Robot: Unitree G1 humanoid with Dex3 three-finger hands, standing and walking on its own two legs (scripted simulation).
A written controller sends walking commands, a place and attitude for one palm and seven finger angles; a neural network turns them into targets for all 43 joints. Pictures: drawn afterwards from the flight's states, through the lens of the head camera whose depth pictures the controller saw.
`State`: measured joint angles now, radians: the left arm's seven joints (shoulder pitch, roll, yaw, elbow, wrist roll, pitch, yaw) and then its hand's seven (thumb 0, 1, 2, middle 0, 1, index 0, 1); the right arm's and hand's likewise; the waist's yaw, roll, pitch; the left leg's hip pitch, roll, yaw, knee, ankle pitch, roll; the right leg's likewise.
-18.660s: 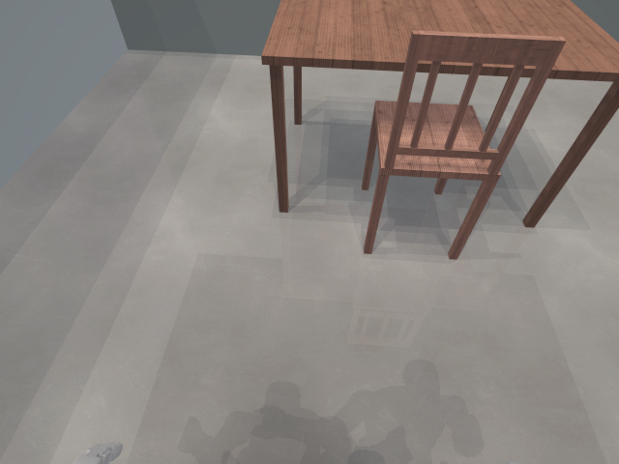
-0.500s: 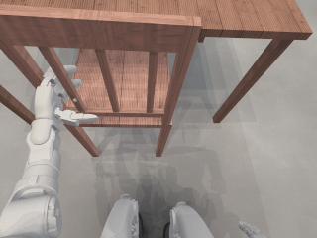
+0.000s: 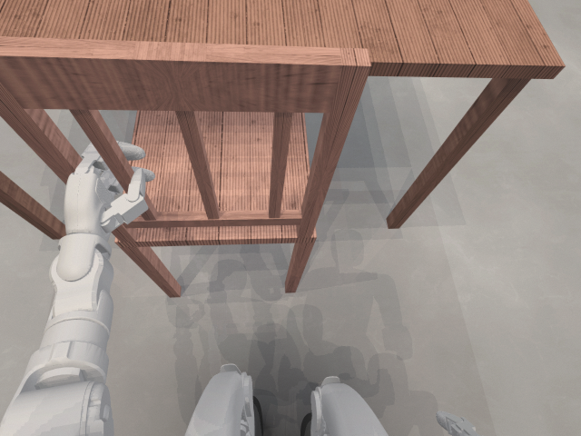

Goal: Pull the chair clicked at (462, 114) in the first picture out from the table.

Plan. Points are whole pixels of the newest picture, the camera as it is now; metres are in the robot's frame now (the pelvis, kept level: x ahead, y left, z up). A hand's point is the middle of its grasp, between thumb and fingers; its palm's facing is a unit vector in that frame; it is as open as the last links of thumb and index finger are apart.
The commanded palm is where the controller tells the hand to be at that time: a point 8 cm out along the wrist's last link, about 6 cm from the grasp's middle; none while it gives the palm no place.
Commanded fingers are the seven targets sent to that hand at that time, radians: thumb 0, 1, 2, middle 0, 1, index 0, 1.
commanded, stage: hook a spindle and tug to test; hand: left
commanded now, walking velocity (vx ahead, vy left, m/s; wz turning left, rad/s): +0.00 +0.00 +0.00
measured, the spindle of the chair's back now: (202, 172) +0.46 +0.12 +0.01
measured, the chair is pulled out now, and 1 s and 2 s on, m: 0.00 0.04 0.24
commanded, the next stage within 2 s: step backward, pulling the chair out in 0.50 s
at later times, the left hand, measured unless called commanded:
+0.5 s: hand (141, 220) +0.39 +0.20 +0.01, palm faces +0.07 -1.00 -0.03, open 5.5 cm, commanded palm +0.36 +0.24 +0.01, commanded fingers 0.00 0.90 0.90 -0.50 -1.45 -0.50 -1.45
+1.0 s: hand (152, 221) +0.38 +0.18 +0.03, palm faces +0.18 -0.98 -0.10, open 5.0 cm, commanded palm +0.35 +0.22 +0.03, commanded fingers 0.00 0.90 0.90 -0.50 -1.45 -0.50 -1.45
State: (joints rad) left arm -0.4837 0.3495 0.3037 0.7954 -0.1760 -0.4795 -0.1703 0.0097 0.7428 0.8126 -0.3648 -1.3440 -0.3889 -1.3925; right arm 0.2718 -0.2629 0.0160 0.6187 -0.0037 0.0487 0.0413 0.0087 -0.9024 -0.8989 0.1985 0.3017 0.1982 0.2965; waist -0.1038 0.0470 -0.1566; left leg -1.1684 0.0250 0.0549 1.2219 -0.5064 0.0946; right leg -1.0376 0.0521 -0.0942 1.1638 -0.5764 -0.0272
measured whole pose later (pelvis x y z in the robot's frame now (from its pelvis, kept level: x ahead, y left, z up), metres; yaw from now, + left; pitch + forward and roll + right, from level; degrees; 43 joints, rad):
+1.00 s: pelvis +0.01 +0.00 +0.09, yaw +0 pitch +10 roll -2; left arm -0.45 0.23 0.16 0.96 -0.09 -0.27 0.10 0.04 0.77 0.80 -0.25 -1.06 -0.47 -1.44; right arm 0.26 -0.26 0.00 0.64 0.04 0.11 -0.09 0.01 -0.90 -0.90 0.20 0.30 0.20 0.30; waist -0.07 -0.01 0.04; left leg -0.56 -0.01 0.10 0.65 -0.28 0.10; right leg -0.48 0.02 -0.01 0.68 -0.36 0.00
